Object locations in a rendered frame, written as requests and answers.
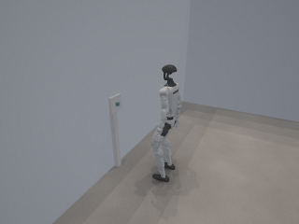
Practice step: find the right robot upper arm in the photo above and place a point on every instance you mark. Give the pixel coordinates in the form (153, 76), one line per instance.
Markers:
(179, 96)

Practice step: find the left robot hand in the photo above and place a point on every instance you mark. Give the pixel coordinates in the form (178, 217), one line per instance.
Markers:
(157, 138)

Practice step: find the left robot forearm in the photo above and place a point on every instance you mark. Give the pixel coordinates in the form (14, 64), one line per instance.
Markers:
(163, 119)

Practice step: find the panel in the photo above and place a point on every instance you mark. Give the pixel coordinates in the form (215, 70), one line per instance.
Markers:
(113, 116)

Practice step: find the right robot forearm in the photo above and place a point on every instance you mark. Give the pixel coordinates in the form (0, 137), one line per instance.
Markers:
(176, 114)

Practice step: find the left robot upper arm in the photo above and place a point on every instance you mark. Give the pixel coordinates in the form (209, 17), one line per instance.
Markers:
(164, 92)

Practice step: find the robot left thigh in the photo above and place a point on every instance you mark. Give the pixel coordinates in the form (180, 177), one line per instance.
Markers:
(164, 132)

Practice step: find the right robot hand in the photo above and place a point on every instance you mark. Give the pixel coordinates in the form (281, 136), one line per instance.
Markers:
(177, 122)

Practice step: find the robot left foot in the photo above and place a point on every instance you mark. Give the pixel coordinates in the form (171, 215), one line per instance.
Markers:
(159, 177)

